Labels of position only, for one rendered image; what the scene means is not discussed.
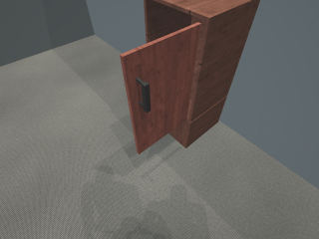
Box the cupboard door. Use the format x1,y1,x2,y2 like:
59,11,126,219
120,22,201,154

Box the handle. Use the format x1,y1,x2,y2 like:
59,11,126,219
136,78,151,113

